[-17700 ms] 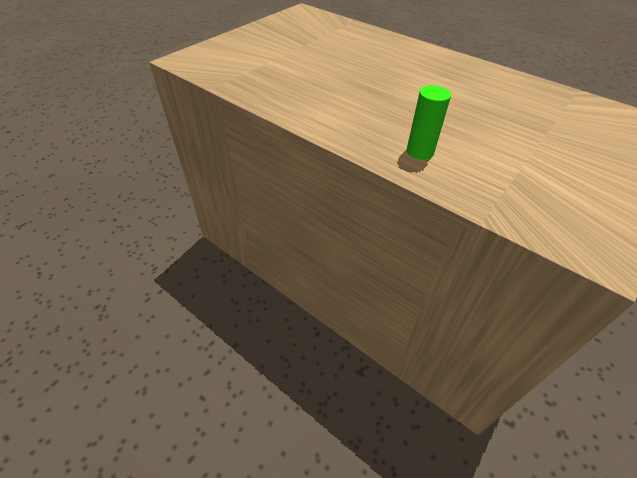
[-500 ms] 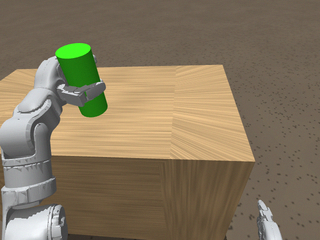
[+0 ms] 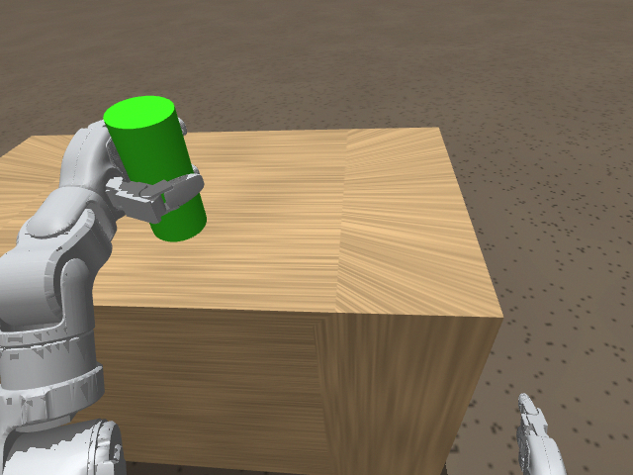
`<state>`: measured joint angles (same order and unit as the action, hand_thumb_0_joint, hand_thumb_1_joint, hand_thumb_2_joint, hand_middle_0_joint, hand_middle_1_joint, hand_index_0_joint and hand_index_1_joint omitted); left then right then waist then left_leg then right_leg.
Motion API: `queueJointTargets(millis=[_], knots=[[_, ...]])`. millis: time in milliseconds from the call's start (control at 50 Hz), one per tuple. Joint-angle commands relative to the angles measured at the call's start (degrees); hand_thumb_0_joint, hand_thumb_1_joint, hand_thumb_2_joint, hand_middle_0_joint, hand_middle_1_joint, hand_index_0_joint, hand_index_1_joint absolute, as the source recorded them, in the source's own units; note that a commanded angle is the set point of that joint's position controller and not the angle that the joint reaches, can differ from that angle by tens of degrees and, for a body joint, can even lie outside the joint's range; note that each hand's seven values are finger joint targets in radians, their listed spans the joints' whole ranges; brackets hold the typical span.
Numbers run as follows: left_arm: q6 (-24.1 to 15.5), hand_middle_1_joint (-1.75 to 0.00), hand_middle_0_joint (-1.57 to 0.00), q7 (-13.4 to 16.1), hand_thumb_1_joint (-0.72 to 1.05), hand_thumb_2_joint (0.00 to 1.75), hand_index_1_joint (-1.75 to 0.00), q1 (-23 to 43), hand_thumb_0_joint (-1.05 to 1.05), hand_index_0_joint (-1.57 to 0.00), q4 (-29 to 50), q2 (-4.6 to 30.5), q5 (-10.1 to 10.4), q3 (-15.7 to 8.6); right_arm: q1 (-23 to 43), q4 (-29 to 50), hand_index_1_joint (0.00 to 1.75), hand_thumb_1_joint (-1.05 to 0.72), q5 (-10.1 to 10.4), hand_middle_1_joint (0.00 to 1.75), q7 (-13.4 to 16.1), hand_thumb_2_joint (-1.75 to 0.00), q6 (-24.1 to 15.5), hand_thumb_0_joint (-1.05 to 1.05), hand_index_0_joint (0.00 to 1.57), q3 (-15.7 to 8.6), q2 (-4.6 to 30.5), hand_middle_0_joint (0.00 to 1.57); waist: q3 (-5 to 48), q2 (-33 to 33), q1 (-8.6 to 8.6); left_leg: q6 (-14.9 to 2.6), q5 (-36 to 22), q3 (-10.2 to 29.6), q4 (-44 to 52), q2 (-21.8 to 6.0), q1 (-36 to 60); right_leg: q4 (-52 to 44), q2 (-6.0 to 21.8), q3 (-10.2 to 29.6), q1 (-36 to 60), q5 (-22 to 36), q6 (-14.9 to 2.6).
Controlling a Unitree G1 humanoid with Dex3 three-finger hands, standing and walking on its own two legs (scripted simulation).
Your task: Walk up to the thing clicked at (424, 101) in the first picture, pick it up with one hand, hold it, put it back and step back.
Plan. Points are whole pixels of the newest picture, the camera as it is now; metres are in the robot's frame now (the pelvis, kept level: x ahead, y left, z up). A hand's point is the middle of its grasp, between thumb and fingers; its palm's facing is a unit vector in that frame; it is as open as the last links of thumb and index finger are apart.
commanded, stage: hold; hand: left
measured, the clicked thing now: (162, 174) +0.32 +0.17 +0.28
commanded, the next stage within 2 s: crouch in 1.34 s
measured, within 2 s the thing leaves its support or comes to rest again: neither
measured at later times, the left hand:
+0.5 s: hand (161, 163) +0.34 +0.17 +0.29, palm faces +0.08 -1.00 -0.02, open 9.1 cm
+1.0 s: hand (163, 163) +0.34 +0.17 +0.29, palm faces +0.08 -1.00 -0.03, open 9.1 cm
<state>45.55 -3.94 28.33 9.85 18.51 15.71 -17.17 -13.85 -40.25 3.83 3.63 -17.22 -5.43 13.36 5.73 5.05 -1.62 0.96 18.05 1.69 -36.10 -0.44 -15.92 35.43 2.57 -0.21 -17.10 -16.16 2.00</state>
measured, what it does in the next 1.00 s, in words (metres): stands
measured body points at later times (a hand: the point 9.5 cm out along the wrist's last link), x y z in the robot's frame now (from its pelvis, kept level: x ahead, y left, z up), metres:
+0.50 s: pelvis +0.00 +0.00 +0.00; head -0.05 -0.03 +0.45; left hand +0.33 +0.22 +0.29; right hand +0.17 -0.25 -0.07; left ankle +0.02 +0.13 -0.73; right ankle +0.03 -0.14 -0.73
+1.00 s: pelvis +0.00 +0.00 +0.00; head -0.05 -0.03 +0.45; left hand +0.33 +0.22 +0.29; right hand +0.17 -0.25 -0.08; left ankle +0.02 +0.13 -0.73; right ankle +0.03 -0.14 -0.73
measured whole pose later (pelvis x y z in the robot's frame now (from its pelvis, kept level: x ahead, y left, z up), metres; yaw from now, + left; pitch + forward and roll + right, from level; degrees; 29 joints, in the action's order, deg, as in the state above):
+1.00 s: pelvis +0.00 +0.00 +0.00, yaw +0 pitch -2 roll +0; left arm 45.4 -3.2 30.6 6.7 18.6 14.8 -17.7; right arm -14.4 -40.0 3.7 3.0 -17.3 -5.3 12.9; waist 5.7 5.1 -1.4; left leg 0.9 18.0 1.3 -36.1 -0.6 -16.2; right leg 35.2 2.4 0.1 -17.5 -15.8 2.1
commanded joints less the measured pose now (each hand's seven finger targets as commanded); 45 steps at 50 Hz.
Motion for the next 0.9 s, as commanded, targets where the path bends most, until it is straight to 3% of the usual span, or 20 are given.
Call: queueJointTargets(millis=[0, 20, 80, 120, 180, 220, 240, 260, 280, 300, 340, 460, 560, 600, 620, 660, 740, 800, 840, 880], knots=[[-4.96, -1.52, -1.36, 0.12, 0.23, 1.36, -1.52, 30.12, 0.0, -1.38, 9.18, 10.2, 0.75, -3.62, 9.7, 9.84, 0.05, 0.54, 0.27, 0.05, 0.35, -0.06, -3.89, 0.0, 0.05, -0.65, 5.27, 0.05, 9.26, -3.91, 0.17, -1.37, -5.96, -0.98, 6.5, 1.62, 2.96, -6.49, -2.35, -3.25, 0.53, 4.3, -1.5], [-4.82, -1.52, -1.36, 0.24, 0.21, 1.36, -1.53, 29.53, 0.0, -1.38, 7.74, 11.16, 0.76, -4.49, 9.68, 9.73, 0.05, 0.54, 0.29, 0.05, 0.35, -0.06, -3.96, 0.0, 0.05, -1.82, 6.57, 0.05, 8.85, -4.94, 0.27, -1.47, -5.73, -1.14, 6.29, 1.64, 2.57, -6.6, -2.4, -3.28, 0.42, 4.08, -1.4], [-4.96, -1.51, -1.36, 0.54, 0.21, 1.34, -1.51, 30.4, 0.0, -1.38, 10.5, 11.8, 0.61, -4.53, 8.59, 8.9, 0.05, 0.55, 0.5, 0.05, -0.05, -0.05, -3.8, 0.0, 0.05, -1.18, 5.6, 0.05, 8.9, -3.35, -0.48, -1.46, -5.71, -1.65, 6.46, 1.95, 1.95, -6.7, -2.24, -3.32, 0.65, 3.79, -1.56], [-5.03, -1.51, -1.35, 0.75, 0.22, 1.35, -1.51, 30.71, 0.0, -1.38, 9.82, 12.64, 0.45, -5.68, 7.49, 9.3, 0.05, 0.54, 0.48, 0.05, 0.06, -0.05, -3.75, 0.0, 0.05, -2.36, 6.52, 0.05, 10.57, -5.18, 0.33, -1.55, -7.16, -1.62, 5.97, 1.75, 3.49, -6.43, -2.34, -3.19, 0.71, 5.15, -1.41], [-5.41, -1.51, -1.34, 1.28, 0.23, 1.35, -1.51, 31.48, 0.0, -1.37, 9.85, 11.8, 0.05, -4.89, 7.46, 9.86, 0.05, 0.54, 0.5, 0.05, -0.44, -0.06, -3.7, 0.0, 0.05, -1.24, 5.12, 0.05, 10.3, -3.89, -0.37, -1.12, -8.17, -1.07, 6.28, 1.41, 3.25, -5.9, -2.56, -3.4, 0.65, 5.74, -1.66], [-5.95, -1.5, -1.34, 1.5, 0.22, 1.34, -1.5, 31.85, 0.0, -1.36, 12.56, 12.89, -0.04, -5.68, 8.08, 10.78, 0.05, 0.54, 0.45, 0.05, -0.5, -0.06, -3.77, 0.0, 0.05, -2.06, 5.74, 0.05, 12.23, -3.4, -0.64, -1.16, -9.54, -1.29, 5.66, 1.6, 3.97, -5.78, -2.42, -3.34, 1.64, 6.84, -1.59], [-5.54, -1.5, -1.34, 1.47, 0.22, 1.34, -1.5, 29.9, 0.0, -1.37, 8.61, 11.27, -0.1, -5.02, 8.18, 11.48, 0.05, 0.54, 0.34, 0.05, -0.39, -0.06, -3.87, 0.0, 0.05, -2.3, 6.2, 0.05, 12.07, -4.42, 0.05, -1.28, -9.8, -1.47, 5.35, 1.56, 4.12, -5.72, -2.43, -3.23, 1.59, 7.23, -1.49], [-6.16, -1.51, -1.34, 1.42, 0.22, 1.35, -1.51, 32.04, 0.0, -1.37, 13.7, 12.92, 0.09, -6.05, 8.02, 11.25, 0.05, 0.54, 0.2, 0.05, -0.44, -0.06, -3.79, 0.0, 0.05, -2.32, 6.1, 0.05, 13.19, -3.83, -0.6, -1.21, -10.32, -1.29, 5.44, 1.51, 4.11, -5.66, -2.39, -3.21, 2.27, 7.59, -1.5], [-6.11, -1.5, -1.33, 1.64, 0.23, 1.34, -1.5, 32.08, 0.0, -1.36, 12.39, 13.93, -0.12, -6.7, 8.27, 11.04, 0.05, 0.54, 0.22, 0.05, -0.54, -0.06, -3.86, 0.0, 0.05, -1.64, 5.61, 0.05, 12.27, -2.32, -0.97, -1.02, -10.16, -1.41, 5.44, 1.58, 3.71, -5.63, -2.32, -3.18, 2.13, 7.41, -1.53], [-6.02, -1.5, -1.34, 1.56, 0.21, 1.33, -1.5, 30.79, 0.0, -1.36, 12.69, 12.22, -0.22, -5.39, 8.85, 10.91, 0.05, 0.54, 0.36, 0.05, -0.57, -0.06, -3.76, 0.0, 0.05, -1.12, 4.77, 0.05, 12.92, -1.54, -1.1, -1.03, -10.46, -1.48, 5.45, 1.76, 4.06, -5.63, -2.22, -3.13, 2.37, 7.56, -1.69], [-6.39, -1.51, -1.34, 1.7, 0.2, 1.35, -1.51, 32.15, 0.0, -1.37, 13.1, 14.09, -0.15, -6.84, 9.15, 10.8, 0.05, 0.54, 0.19, 0.05, -0.25, -0.06, -3.94, 0.0, 0.05, -2.26, 6.06, 0.05, 13.21, -2.88, -0.82, -1.29, -10.8, -1.58, 5.02, 1.77, 3.93, -5.46, -2.19, -3.02, 2.86, 8.04, -1.49], [-5.66, -1.52, -1.37, 0.2, 0.25, 1.36, -1.52, 29.96, 0.0, -1.39, 9.7, 10.87, 0.08, -4.11, 8.82, 9.72, 0.05, 0.54, 0.0, 0.05, -0.1, -0.06, -3.88, 0.0, 0.05, -0.47, 4.63, 0.05, 11.42, -3.72, 0.16, -1.43, -8.87, -1.64, 5.43, 1.73, 3.68, -6.16, -2.27, -3.04, 1.6, 6.78, -1.36], [-5.29, -1.51, -1.34, -0.07, 0.22, 1.35, -1.51, 30.83, 0.0, -1.36, 12.8, 11.02, 0.0, -3.61, 8.05, 10.53, 0.05, 0.54, 0.21, 0.05, -0.35, -0.06, -3.89, 0.0, 0.05, -1.47, 5.89, 0.05, 11.43, -3.24, 0.26, -1.16, -9.14, -0.96, 6.08, 1.2, 4.58, -5.61, -2.71, -3.37, 1.18, 6.86, -1.58], [-4.78, -1.5, -1.34, 0.12, 0.23, 1.35, -1.5, 30.0, 0.0, -1.36, 10.47, 12.4, 0.34, -5.52, 7.96, 9.39, 0.05, 0.55, 0.26, 0.05, -0.46, -0.05, -3.63, 0.0, 0.05, -1.42, 5.69, 0.05, 10.32, -3.8, -0.01, -1.35, -8.35, -1.21, 6.1, 1.52, 3.38, -6.28, -2.54, -3.23, 1.09, 6.4, -1.41], [-4.51, -1.5, -1.33, 0.33, 0.21, 1.36, -1.5, 29.74, 0.0, -1.35, 8.18, 11.18, 0.15, -4.2, 8.73, 10.49, 0.05, 0.54, 0.27, 0.05, -0.39, -0.06, -3.69, 0.0, 0.05, -2.09, 6.23, 0.05, 9.55, -4.67, 0.52, -1.43, -7.88, -1.37, 6.24, 1.59, 3.03, -6.39, -2.55, -3.11, 0.96, 6.06, -1.45], [-5.06, -1.5, -1.33, 1.05, 0.21, 1.35, -1.5, 33.36, 0.0, -1.35, 11.95, 14.26, 0.2, -6.71, 7.85, 9.49, 0.05, 0.55, 0.11, 0.05, -0.36, -0.05, -3.73, 0.0, 0.05, -2.48, 6.3, 0.05, 10.98, -3.97, 0.55, -1.46, -7.42, -1.61, 6.06, 1.71, 3.68, -6.54, -2.44, -3.03, 0.98, 5.64, -1.35], [-5.32, -1.51, -1.32, 1.75, 0.2, 1.36, -1.51, 32.0, 0.0, -1.35, 9.44, 11.2, 0.29, -5.06, 8.22, 10.46, 0.05, 0.54, 0.24, 0.05, -0.28, -0.06, -4.19, 0.0, 0.05, -2.02, 5.61, 0.05, 10.53, -4.76, 0.31, -1.29, -7.99, -1.05, 6.13, 1.37, 3.51, -5.92, -2.44, -3.28, 1.29, 6.06, -1.41], [-5.43, -1.5, -1.32, 1.54, 0.21, 1.35, -1.5, 30.96, 0.0, -1.35, 8.27, 12.37, -0.35, -5.05, 8.43, 9.72, 0.05, 0.55, 0.35, 0.05, -0.65, -0.05, -3.87, 0.0, 0.05, -0.29, 4.08, 0.05, 9.9, -3.05, -0.62, -1.27, -8.71, -1.47, 5.85, 1.77, 2.51, -6.05, -2.28, -3.34, 1.27, 6.4, -1.57], [-5.62, -1.51, -1.34, 1.32, 0.2, 1.35, -1.51, 31.42, 0.0, -1.36, 9.32, 11.33, -0.38, -4.24, 9.08, 10.15, 0.05, 0.54, 0.23, 0.05, -0.72, -0.06, -3.97, 0.0, 0.05, -0.91, 4.65, 0.05, 11.72, -2.79, -0.7, -1.4, -8.79, -1.76, 5.59, 2.0, 2.8, -6.02, -2.08, -3.15, 2.23, 6.66, -1.56], [-5.97, -1.5, -1.33, 1.23, 0.18, 1.34, -1.5, 32.18, 0.0, -1.35, 10.26, 13.73, -0.49, -6.05, 9.27, 10.53, 0.05, 0.54, 0.13, 0.05, -0.64, -0.06, -4.0, 0.0, 0.05, -1.62, 5.66, 0.05, 13.16, -2.68, -0.91, -1.35, -10.04, -1.72, 5.42, 1.84, 3.44, -5.81, -2.13, -3.04, 2.78, 7.43, -1.64]])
